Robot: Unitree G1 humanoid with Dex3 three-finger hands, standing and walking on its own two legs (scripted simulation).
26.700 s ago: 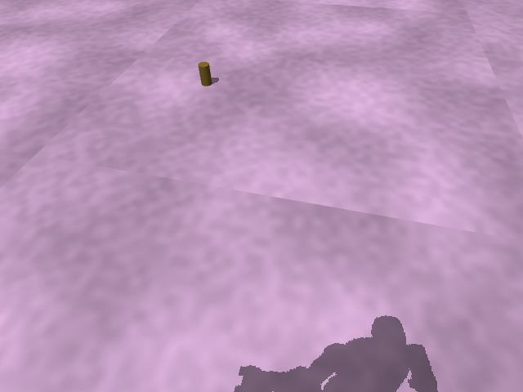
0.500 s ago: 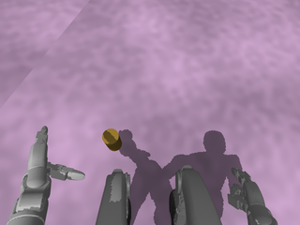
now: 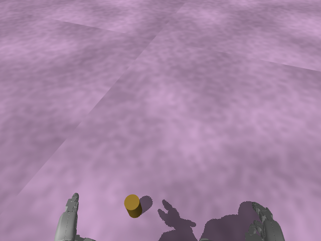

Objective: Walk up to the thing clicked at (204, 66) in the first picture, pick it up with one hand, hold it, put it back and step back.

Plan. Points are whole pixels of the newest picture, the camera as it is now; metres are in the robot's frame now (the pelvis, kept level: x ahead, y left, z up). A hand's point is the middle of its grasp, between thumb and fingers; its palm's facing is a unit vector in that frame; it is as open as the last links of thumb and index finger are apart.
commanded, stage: home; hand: left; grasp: from the side
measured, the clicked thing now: (133, 206) +0.40 +0.18 -0.64
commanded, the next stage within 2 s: stand in 1.68 s
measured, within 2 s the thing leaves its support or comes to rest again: neither
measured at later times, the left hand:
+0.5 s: hand (94, 236) +0.17 +0.18 -0.05, palm faces +0.11 -0.95 -0.29, open 17.4 cm
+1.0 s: hand (96, 240) +0.16 +0.17 -0.05, palm faces +0.11 -0.95 -0.29, open 17.4 cm
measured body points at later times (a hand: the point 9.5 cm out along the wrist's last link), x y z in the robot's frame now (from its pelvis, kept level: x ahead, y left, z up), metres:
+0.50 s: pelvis +0.00 -0.01 +0.01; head +0.01 -0.01 +0.46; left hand +0.16 +0.23 -0.03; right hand +0.16 -0.25 -0.06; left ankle +0.00 +0.12 -0.68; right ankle +0.02 -0.13 -0.68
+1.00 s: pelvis -0.01 -0.01 +0.01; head +0.01 -0.01 +0.46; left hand +0.15 +0.22 -0.03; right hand +0.15 -0.25 -0.06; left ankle +0.00 +0.12 -0.68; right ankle +0.02 -0.13 -0.68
